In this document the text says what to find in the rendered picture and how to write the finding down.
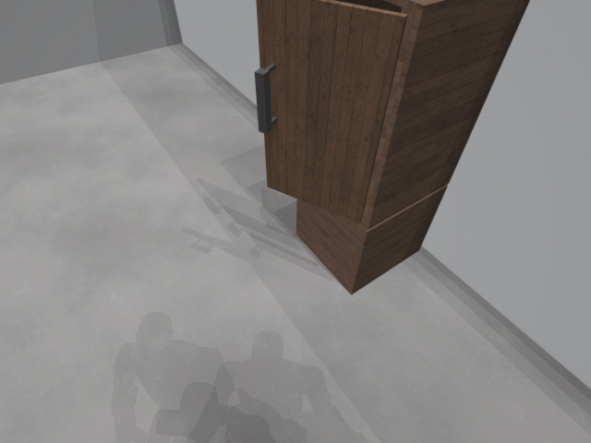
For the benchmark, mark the handle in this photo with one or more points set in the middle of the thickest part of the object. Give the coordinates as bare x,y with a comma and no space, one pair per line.
263,93

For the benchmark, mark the cupboard door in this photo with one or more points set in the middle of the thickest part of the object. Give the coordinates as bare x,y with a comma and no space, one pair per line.
335,64

